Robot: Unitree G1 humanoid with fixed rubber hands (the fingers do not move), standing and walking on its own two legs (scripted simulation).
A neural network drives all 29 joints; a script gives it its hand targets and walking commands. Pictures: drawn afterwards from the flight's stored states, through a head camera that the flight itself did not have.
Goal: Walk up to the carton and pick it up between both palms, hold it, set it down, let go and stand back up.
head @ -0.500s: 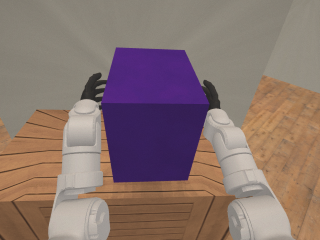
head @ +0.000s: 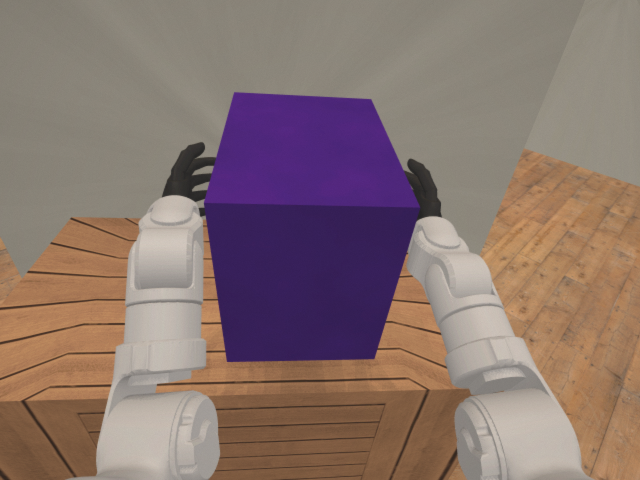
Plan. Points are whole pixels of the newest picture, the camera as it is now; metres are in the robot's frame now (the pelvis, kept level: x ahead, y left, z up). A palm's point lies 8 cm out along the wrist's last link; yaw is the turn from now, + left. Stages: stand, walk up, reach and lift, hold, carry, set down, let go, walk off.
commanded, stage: hold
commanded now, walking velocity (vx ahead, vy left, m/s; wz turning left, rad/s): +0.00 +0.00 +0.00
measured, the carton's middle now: (303, 223) +0.42 +0.00 +0.17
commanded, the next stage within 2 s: none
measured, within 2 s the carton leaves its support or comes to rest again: neither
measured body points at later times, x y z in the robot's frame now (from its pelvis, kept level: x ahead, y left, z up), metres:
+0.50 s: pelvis +0.00 +0.00 +0.00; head -0.07 +0.02 +0.44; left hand +0.38 +0.15 +0.23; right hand +0.38 -0.15 +0.22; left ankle +0.02 +0.09 -0.75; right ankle +0.04 -0.10 -0.75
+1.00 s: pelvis +0.00 +0.00 +0.00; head -0.07 +0.02 +0.44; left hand +0.38 +0.15 +0.23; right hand +0.38 -0.15 +0.22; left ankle +0.02 +0.09 -0.75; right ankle +0.04 -0.10 -0.75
